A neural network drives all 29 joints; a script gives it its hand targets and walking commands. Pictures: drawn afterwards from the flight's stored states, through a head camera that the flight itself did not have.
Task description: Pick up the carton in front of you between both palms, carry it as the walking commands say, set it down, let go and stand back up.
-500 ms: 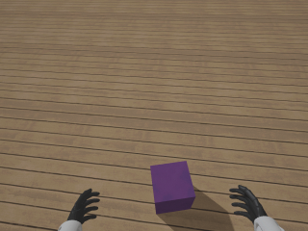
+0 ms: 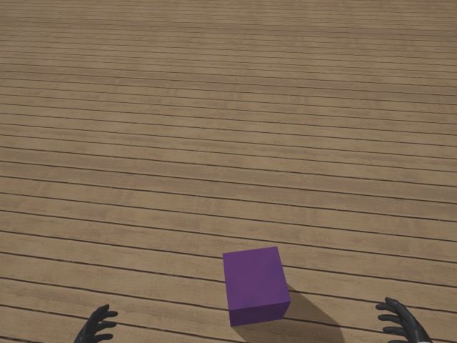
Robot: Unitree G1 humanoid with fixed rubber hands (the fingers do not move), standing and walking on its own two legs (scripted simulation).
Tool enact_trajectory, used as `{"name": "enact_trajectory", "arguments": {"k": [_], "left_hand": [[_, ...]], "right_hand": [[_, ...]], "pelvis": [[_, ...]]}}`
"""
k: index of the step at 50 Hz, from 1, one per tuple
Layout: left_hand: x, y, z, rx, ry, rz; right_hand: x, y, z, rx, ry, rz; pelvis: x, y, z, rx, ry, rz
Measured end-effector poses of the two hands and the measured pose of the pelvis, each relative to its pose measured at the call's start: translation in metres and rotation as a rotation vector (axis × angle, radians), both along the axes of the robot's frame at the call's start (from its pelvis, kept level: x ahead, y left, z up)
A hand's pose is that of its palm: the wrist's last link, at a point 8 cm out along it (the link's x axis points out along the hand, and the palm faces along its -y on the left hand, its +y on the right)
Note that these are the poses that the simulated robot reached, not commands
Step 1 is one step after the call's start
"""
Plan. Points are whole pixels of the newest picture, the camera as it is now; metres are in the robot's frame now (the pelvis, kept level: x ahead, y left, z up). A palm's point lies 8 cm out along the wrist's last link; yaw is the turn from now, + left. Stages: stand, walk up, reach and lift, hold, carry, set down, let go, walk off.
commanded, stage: stand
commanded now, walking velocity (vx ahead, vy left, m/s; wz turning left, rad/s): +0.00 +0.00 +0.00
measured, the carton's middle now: (253, 287) +0.41 -0.06 -0.64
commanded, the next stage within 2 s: none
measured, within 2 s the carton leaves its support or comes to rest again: neither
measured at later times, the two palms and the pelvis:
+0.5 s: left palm out of the picture +0.10 +0.30 -0.09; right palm out of the picture +0.10 -0.30 -0.08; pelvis -0.01 +0.00 +0.01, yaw +0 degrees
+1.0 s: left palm out of the picture +0.07 +0.31 -0.09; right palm out of the picture +0.07 -0.31 -0.09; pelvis -0.03 +0.00 +0.01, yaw +0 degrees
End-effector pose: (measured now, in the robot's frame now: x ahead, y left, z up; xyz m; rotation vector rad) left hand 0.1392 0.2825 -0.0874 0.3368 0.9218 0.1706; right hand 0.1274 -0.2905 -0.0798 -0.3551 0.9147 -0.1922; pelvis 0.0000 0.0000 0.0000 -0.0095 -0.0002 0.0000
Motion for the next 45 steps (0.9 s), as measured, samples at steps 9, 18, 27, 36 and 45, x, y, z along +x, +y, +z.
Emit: {"name": "enact_trajectory", "arguments": {"k": [9, 18, 27, 36, 45], "left_hand": [[-0.007, 0.005, -0.001, 0.006, 0.022, 0.010], [-0.023, 0.011, -0.001, 0.016, 0.052, 0.022], [-0.041, 0.016, -0.003, 0.021, 0.090, 0.035], [-0.057, 0.019, -0.005, 0.023, 0.127, 0.046], [-0.069, 0.021, -0.005, 0.026, 0.154, 0.053]], "right_hand": [[-0.004, 0.001, -0.002, -0.001, 0.018, -0.001], [-0.016, -0.003, -0.002, -0.007, 0.041, -0.006], [-0.031, -0.007, -0.003, -0.011, 0.071, -0.015], [-0.046, -0.011, -0.006, -0.011, 0.104, -0.024], [-0.057, -0.014, -0.008, -0.012, 0.132, -0.031]], "pelvis": [[-0.002, 0.001, 0.002, 0.001, -0.012, 0.001], [-0.008, 0.001, 0.005, 0.003, -0.024, 0.001], [-0.016, 0.001, 0.007, 0.005, -0.034, -0.002], [-0.023, 0.000, 0.009, 0.006, -0.040, -0.004], [-0.028, 0.000, 0.010, 0.006, -0.043, -0.006]]}}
